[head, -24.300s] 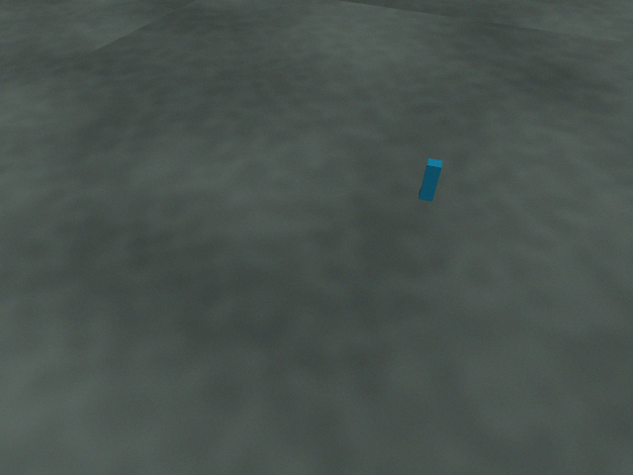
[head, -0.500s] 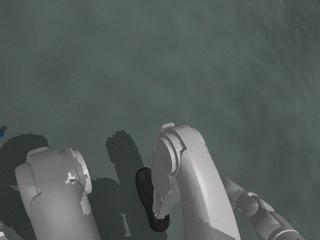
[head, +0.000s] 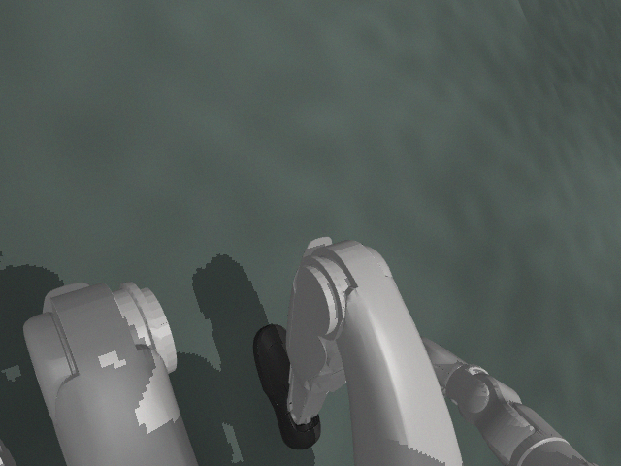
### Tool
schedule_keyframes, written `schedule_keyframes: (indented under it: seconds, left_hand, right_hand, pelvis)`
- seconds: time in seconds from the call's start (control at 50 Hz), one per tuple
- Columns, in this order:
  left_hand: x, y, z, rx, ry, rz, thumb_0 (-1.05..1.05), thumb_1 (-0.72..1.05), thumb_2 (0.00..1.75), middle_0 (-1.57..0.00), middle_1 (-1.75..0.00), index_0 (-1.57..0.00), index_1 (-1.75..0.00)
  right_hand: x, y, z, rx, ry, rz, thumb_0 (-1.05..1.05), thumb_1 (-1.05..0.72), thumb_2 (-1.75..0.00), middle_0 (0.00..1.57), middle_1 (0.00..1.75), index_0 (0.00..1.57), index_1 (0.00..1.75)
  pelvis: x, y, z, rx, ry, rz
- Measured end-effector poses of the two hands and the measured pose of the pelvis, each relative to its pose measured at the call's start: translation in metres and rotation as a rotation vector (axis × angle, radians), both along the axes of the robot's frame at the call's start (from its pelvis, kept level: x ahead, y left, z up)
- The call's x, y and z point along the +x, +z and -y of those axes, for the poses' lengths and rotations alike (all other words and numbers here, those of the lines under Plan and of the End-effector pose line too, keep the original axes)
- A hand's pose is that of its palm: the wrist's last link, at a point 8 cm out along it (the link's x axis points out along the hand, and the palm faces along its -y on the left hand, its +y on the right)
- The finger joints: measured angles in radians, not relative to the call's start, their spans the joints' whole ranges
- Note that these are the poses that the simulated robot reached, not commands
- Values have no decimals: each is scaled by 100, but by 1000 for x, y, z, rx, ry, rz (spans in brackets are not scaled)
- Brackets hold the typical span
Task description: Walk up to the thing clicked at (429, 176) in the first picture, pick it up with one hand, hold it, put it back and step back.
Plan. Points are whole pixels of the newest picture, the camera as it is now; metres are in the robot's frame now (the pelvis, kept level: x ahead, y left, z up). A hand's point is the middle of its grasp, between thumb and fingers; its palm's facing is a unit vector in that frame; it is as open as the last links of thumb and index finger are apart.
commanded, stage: loosen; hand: left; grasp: from the side
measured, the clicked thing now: out of the picture +0.39 +0.31 -0.17
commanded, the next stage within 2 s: open in 0.08 s
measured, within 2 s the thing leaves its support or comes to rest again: neither
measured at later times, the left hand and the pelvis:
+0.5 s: hand out of the picture +0.39 +0.31 -0.17, palm faces +0.49 -0.87 +0.03, open 14.5 cm; pelvis +0.00 +0.00 +0.00, yaw -1 degrees
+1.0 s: hand out of the picture +0.38 +0.38 -0.08, palm faces +0.48 -0.88 -0.03, open 17.6 cm; pelvis +0.00 +0.00 +0.02, yaw +1 degrees
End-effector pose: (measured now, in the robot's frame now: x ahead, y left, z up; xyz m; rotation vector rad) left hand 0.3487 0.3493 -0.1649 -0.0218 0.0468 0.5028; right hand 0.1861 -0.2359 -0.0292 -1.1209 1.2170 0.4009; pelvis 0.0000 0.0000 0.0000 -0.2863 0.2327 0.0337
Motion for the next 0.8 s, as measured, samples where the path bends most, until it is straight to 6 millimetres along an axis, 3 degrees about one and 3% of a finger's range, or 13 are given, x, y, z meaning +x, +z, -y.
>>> schedule_keyframes:
  seconds: [0.14,0.28,0.56,0.7,0.8]
  left_hand:
    - [0,-2,0,0,4,14,0,-42,95,-87,-111,-86,-110]
    - [0,-2,0,-6,6,32,0,-33,72,-88,-92,-88,-90]
    - [-2,-1,-1,-6,7,28,-1,-53,17,-41,-28,-41,-28]
    - [-2,0,-4,5,12,32,-1,-58,6,-20,-10,-20,-10]
    - [1,19,-23,51,25,82,-1,-57,5,-12,-5,-13,-5]
  right_hand:
    - [-1,2,-3,-7,10,0,0,-91,-89,21,30,21,30]
    - [-2,5,-5,-15,13,-2,0,-91,-89,21,30,21,30]
    - [-4,8,-9,-14,19,-5,0,-93,-90,21,30,21,30]
    - [-5,7,-8,-16,16,-8,0,-92,-89,21,30,21,30]
    - [-8,7,-6,-15,-15,-5,0,-91,-89,21,30,21,30]
  pelvis:
    - [-1,0,-2,-8,-4,8]
    - [-2,0,-3,-14,-4,14]
    - [-3,2,-5,-22,-6,19]
    - [-4,2,-3,-19,-7,22]
    - [-3,4,-2,-13,-4,8]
